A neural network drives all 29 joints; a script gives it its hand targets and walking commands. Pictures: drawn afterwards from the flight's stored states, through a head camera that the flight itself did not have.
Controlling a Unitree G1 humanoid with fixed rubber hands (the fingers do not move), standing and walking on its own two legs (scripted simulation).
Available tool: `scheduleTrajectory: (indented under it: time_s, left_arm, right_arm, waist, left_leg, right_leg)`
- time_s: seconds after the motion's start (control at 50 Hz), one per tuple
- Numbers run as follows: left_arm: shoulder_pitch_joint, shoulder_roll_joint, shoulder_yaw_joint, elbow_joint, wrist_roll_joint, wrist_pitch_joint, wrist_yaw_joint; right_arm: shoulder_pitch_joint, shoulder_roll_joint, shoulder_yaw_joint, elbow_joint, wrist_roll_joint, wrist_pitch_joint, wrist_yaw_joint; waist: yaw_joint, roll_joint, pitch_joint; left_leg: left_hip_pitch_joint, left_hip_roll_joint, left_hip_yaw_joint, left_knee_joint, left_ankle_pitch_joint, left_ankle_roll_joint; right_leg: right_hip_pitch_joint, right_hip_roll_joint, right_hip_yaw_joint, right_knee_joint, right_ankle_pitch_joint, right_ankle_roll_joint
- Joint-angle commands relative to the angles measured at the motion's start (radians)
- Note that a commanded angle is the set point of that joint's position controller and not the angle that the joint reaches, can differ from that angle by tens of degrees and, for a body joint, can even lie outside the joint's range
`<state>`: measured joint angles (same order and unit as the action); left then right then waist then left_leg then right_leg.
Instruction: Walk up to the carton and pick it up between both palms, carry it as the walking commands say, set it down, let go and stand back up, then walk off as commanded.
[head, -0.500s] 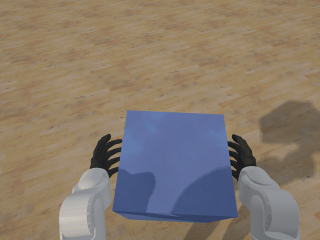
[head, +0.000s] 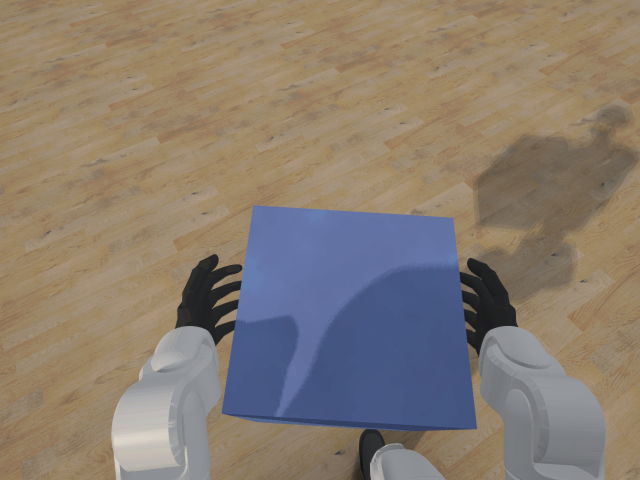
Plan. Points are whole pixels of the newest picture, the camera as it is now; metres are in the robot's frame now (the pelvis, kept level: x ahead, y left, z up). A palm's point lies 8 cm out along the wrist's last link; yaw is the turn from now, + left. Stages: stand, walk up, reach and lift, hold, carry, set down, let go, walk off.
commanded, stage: carry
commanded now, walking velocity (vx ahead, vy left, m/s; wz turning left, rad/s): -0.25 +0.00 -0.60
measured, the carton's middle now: (341, 334) +0.29 +0.00 +0.00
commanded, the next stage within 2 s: none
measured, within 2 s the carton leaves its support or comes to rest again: neither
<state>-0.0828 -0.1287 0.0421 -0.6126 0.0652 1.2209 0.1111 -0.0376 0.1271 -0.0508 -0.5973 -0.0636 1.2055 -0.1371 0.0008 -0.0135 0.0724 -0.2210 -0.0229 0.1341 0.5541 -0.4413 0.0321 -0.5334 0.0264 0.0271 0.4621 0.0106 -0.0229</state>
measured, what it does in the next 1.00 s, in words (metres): walks backwards, turning right: right foot, then left foot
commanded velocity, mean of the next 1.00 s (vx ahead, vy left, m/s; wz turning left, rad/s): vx -0.02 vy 0.00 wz -0.05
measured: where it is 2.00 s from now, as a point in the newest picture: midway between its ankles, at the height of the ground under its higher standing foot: outside the picture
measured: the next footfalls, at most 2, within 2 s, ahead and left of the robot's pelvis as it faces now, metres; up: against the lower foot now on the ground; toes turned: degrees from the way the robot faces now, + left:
right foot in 0.38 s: -0.06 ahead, -0.12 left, +0.00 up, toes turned -18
left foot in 0.72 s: -0.09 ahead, +0.11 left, +0.00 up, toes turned -10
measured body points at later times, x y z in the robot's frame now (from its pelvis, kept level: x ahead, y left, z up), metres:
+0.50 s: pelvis -0.09 -0.02 -0.01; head -0.07 -0.04 +0.44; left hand +0.20 +0.05 +0.07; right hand +0.11 -0.23 +0.05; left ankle -0.10 +0.11 -0.68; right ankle -0.04 -0.11 -0.72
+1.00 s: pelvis -0.13 +0.01 +0.01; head -0.18 +0.02 +0.45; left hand +0.15 +0.07 +0.11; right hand +0.06 -0.21 +0.10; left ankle -0.13 +0.12 -0.72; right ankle -0.10 -0.11 -0.72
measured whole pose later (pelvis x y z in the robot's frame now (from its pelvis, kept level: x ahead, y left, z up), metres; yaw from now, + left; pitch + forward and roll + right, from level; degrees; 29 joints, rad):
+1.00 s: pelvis -0.13 +0.01 +0.01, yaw -17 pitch +3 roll +1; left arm -0.02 -0.13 0.04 -0.47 0.07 1.24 0.13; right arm -0.03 0.13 -0.06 -0.44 -0.06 1.26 -0.14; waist 0.00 0.00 -0.21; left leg -0.26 0.02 0.13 0.55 -0.35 0.02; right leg -0.42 0.00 -0.02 0.56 -0.19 -0.02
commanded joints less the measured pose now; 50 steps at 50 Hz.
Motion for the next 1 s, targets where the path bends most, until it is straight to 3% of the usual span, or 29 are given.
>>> scheduleTrajectory:
  time_s: [0.0,0.04,0.12,0.18,0.2,0.24,0.26,0.3,0.32,0.34,0.36,0.4,0.44,0.46,0.52,0.54,0.58,0.6,0.62,0.64,0.66,0.68,0.7,0.72,0.74,0.78,0.84,0.9,0.98]
  left_arm:
    - [-0.353,-0.868,-0.671,-0.119,-0.328,-0.030,-0.113]
    - [-0.397,-0.877,-0.678,-0.110,-0.330,-0.030,-0.115]
    - [-0.337,-0.810,-0.647,-0.067,-0.319,-0.004,-0.105]
    - [-0.305,-0.764,-0.637,-0.004,-0.289,0.025,-0.082]
    - [-0.318,-0.752,-0.640,0.009,-0.282,0.029,-0.079]
    - [-0.340,-0.771,-0.658,-0.011,-0.286,0.023,-0.076]
    - [-0.321,-0.773,-0.646,-0.003,-0.285,0.019,-0.078]
    - [-0.260,-0.779,-0.610,0.057,-0.260,0.018,-0.085]
    - [-0.270,-0.776,-0.604,0.032,-0.271,0.008,-0.090]
    - [-0.308,-0.808,-0.607,0.020,-0.285,-0.005,-0.095]
    - [-0.304,-0.846,-0.611,0.011,-0.293,-0.014,-0.104]
    - [-0.277,-0.866,-0.606,0.043,-0.276,-0.016,-0.114]
    - [-0.303,-0.861,-0.600,0.032,-0.296,-0.022,-0.123]
    - [-0.331,-0.891,-0.620,0.012,-0.312,-0.029,-0.128]
    - [-0.339,-0.888,-0.616,0.010,-0.319,-0.047,-0.133]
    - [-0.324,-0.879,-0.609,0.001,-0.320,-0.055,-0.132]
    - [-0.332,-0.848,-0.619,-0.008,-0.304,-0.051,-0.120]
    - [-0.347,-0.849,-0.634,-0.016,-0.311,-0.053,-0.113]
    - [-0.327,-0.849,-0.629,-0.014,-0.309,-0.051,-0.113]
    - [-0.327,-0.846,-0.636,-0.012,-0.308,-0.050,-0.106]
    - [-0.343,-0.832,-0.646,-0.009,-0.299,-0.043,-0.104]
    - [-0.373,-0.812,-0.648,-0.015,-0.295,-0.035,-0.099]
    - [-0.393,-0.831,-0.661,-0.048,-0.299,-0.035,-0.097]
    - [-0.381,-0.824,-0.654,-0.033,-0.290,-0.026,-0.096]
    - [-0.372,-0.826,-0.656,-0.020,-0.287,-0.025,-0.103]
    - [-0.361,-0.814,-0.647,0.022,-0.278,-0.006,-0.102]
    - [-0.340,-0.746,-0.610,0.090,-0.266,0.028,-0.089]
    - [-0.325,-0.707,-0.607,0.129,-0.253,0.042,-0.079]
    - [-0.351,-0.770,-0.599,0.131,-0.262,0.028,-0.096]
  right_arm:
    - [-0.473,0.869,0.689,-0.201,0.370,-0.034,0.145]
    - [-0.534,0.861,0.679,-0.214,0.368,-0.034,0.142]
    - [-0.413,0.786,0.626,-0.122,0.322,-0.003,0.135]
    - [-0.318,0.733,0.561,-0.007,0.288,0.021,0.124]
    - [-0.314,0.723,0.549,0.008,0.282,0.019,0.123]
    - [-0.337,0.745,0.571,-0.003,0.292,0.016,0.129]
    - [-0.349,0.738,0.583,-0.030,0.295,0.013,0.128]
    - [-0.403,0.733,0.623,-0.053,0.310,0.015,0.125]
    - [-0.399,0.749,0.629,-0.066,0.314,0.011,0.128]
    - [-0.424,0.814,0.662,-0.055,0.327,0.009,0.137]
    - [-0.508,0.846,0.690,-0.099,0.355,-0.005,0.146]
    - [-0.505,0.849,0.694,-0.073,0.346,-0.013,0.149]
    - [-0.527,0.838,0.694,-0.097,0.345,-0.017,0.145]
    - [-0.539,0.869,0.704,-0.093,0.356,-0.021,0.144]
    - [-0.555,0.880,0.712,-0.119,0.365,-0.034,0.139]
    - [-0.536,0.882,0.721,-0.129,0.370,-0.036,0.137]
    - [-0.470,0.857,0.689,-0.079,0.359,-0.027,0.135]
    - [-0.483,0.843,0.678,-0.084,0.352,-0.028,0.134]
    - [-0.483,0.852,0.684,-0.088,0.358,-0.029,0.133]
    - [-0.474,0.843,0.668,-0.094,0.357,-0.031,0.132]
    - [-0.464,0.834,0.645,-0.050,0.346,-0.025,0.133]
    - [-0.442,0.815,0.613,-0.011,0.322,-0.019,0.130]
    - [-0.489,0.835,0.630,-0.053,0.345,-0.028,0.137]
    - [-0.446,0.835,0.638,-0.021,0.334,-0.014,0.139]
    - [-0.468,0.840,0.651,-0.016,0.327,-0.013,0.136]
    - [-0.475,0.810,0.640,-0.015,0.335,0.000,0.135]
    - [-0.401,0.723,0.570,0.082,0.287,0.038,0.122]
    - [-0.335,0.687,0.540,0.140,0.258,0.053,0.118]
    - [-0.467,0.755,0.601,0.057,0.298,0.038,0.124]
  waist:
    - [-0.006,0.153,-0.399]
    - [0.016,0.094,-0.303]
    - [0.032,0.163,-0.291]
    - [0.015,0.272,-0.295]
    - [0.009,0.293,-0.303]
    - [0.004,0.310,-0.366]
    - [0.013,0.296,-0.376]
    - [0.034,0.140,-0.390]
    - [0.037,-0.097,-0.443]
    - [0.014,-0.306,-0.439]
    - [0.016,-0.238,-0.437]
    - [0.014,-0.135,-0.377]
    - [0.012,-0.183,-0.345]
    - [0.015,-0.176,-0.362]
    - [0.014,-0.206,-0.413]
    - [0.014,-0.260,-0.450]
    - [0.013,-0.215,-0.449]
    - [0.015,-0.241,-0.463]
    - [0.005,-0.254,-0.475]
    - [-0.010,-0.200,-0.502]
    - [-0.009,-0.107,-0.504]
    - [-0.017,0.087,-0.441]
    - [-0.016,0.274,-0.366]
    - [-0.019,0.237,-0.349]
    - [-0.008,0.121,-0.317]
    - [0.007,0.121,-0.280]
    - [0.010,0.101,-0.282]
    - [0.000,0.075,-0.296]
    - [-0.003,-0.058,-0.264]
  left_leg:
    - [0.254,0.535,-0.127,-0.115,1.074,0.201]
    - [0.138,0.478,-0.070,-0.079,0.957,0.174]
    - [0.217,0.394,0.046,-0.015,0.948,0.119]
    - [0.266,0.360,0.037,0.043,1.073,0.075]
    - [0.241,0.368,0.002,0.048,1.102,0.087]
    - [0.186,0.402,-0.049,0.042,1.042,0.089]
    - [0.125,0.404,-0.019,0.071,0.972,0.075]
    - [-0.014,0.351,0.035,0.162,0.665,-0.006]
    - [-0.152,0.248,0.073,0.343,0.238,-0.054]
    - [-0.287,0.114,0.011,0.496,-0.274,-0.063]
    - [-0.258,0.100,-0.102,0.574,-0.286,-0.059]
    - [-0.276,0.094,-0.118,0.627,-0.189,-0.047]
    - [-0.232,0.074,-0.091,0.597,-0.115,-0.025]
    - [-0.227,0.071,-0.098,0.567,-0.094,-0.029]
    - [-0.178,0.035,-0.071,0.406,-0.082,-0.030]
    - [-0.127,0.021,-0.056,0.339,-0.090,-0.033]
    - [-0.048,0.004,-0.027,0.142,-0.134,-0.026]
    - [-0.016,0.001,-0.035,0.061,-0.135,-0.016]
    - [0.056,-0.011,0.003,-0.069,-0.096,-0.018]
    - [0.160,-0.002,0.029,-0.274,0.024,-0.008]
    - [0.245,0.086,-0.061,-0.337,0.057,0.005]
    - [0.266,0.249,-0.240,-0.346,-0.001,0.035]
    - [0.129,0.352,-0.354,-0.330,0.048,0.067]
    - [0.005,0.400,-0.329,-0.344,-0.013,0.112]
    - [-0.094,0.403,-0.292,-0.301,0.024,0.126]
    - [-0.170,0.301,-0.182,-0.235,0.181,0.068]
    - [-0.116,0.240,-0.136,-0.161,0.180,0.003]
    - [-0.082,0.167,-0.092,-0.057,0.352,-0.026]
    - [-0.095,0.136,-0.104,-0.078,0.126,-0.030]
  right_leg:
    - [-0.184,-0.008,-0.020,0.766,-0.534,0.065]
    - [-0.183,-0.038,-0.055,0.857,-0.448,0.077]
    - [-0.197,-0.061,-0.123,0.709,-0.404,0.071]
    - [-0.141,-0.033,-0.159,0.499,-0.429,0.048]
    - [-0.101,-0.030,-0.170,0.441,-0.422,0.041]
    - [0.002,-0.022,-0.173,0.335,-0.410,0.022]
    - [0.087,-0.034,-0.160,0.271,-0.347,0.013]
    - [0.259,-0.087,-0.053,0.076,-0.159,-0.021]
    - [0.398,-0.270,0.212,-0.046,0.203,-0.074]
    - [0.419,-0.399,0.460,-0.073,0.446,-0.154]
    - [0.338,-0.373,0.479,-0.103,0.325,-0.171]
    - [0.262,-0.320,0.391,-0.181,-0.044,-0.132]
    - [0.152,-0.273,0.284,-0.255,-0.411,-0.108]
    - [0.163,-0.264,0.270,-0.260,-0.480,-0.106]
    - [0.217,-0.249,0.262,-0.303,-0.500,-0.053]
    - [0.253,-0.239,0.257,-0.318,-0.463,-0.041]
    - [0.280,-0.228,0.228,-0.312,-0.357,-0.035]
    - [0.279,-0.238,0.258,-0.298,-0.338,-0.047]
    - [0.291,-0.220,0.209,-0.300,-0.346,-0.007]
    - [0.296,-0.181,0.158,-0.258,-0.278,0.050]
    - [0.225,-0.151,0.108,-0.177,-0.276,0.100]
    - [0.090,-0.079,0.015,-0.006,-0.255,0.133]
    - [0.049,-0.041,-0.035,0.159,-0.348,0.089]
    - [0.105,-0.027,-0.039,0.291,-0.387,0.075]
    - [0.193,-0.067,-0.006,0.263,-0.336,0.053]
    - [0.231,-0.053,-0.052,0.205,-0.275,0.039]
    - [0.225,-0.110,0.010,0.033,-0.119,0.019]
    - [0.266,-0.166,0.078,0.015,0.126,-0.003]
    - [0.209,-0.166,0.134,-0.063,-0.138,-0.019]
